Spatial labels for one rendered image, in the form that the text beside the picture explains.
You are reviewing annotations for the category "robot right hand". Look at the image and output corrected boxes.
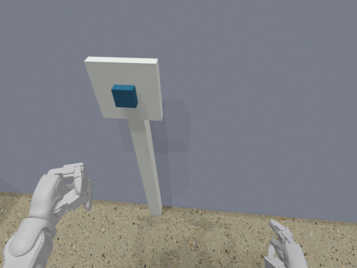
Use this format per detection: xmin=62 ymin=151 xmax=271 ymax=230
xmin=264 ymin=219 xmax=308 ymax=268

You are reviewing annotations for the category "button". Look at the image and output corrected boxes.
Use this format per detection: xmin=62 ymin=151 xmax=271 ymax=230
xmin=111 ymin=85 xmax=138 ymax=108

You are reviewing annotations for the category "panel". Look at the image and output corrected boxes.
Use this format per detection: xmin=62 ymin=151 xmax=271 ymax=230
xmin=84 ymin=56 xmax=163 ymax=216

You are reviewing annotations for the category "robot left hand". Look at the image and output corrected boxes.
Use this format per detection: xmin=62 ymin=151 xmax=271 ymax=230
xmin=28 ymin=162 xmax=93 ymax=226

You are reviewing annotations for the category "robot left forearm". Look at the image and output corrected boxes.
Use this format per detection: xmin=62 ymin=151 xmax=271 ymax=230
xmin=2 ymin=217 xmax=57 ymax=268

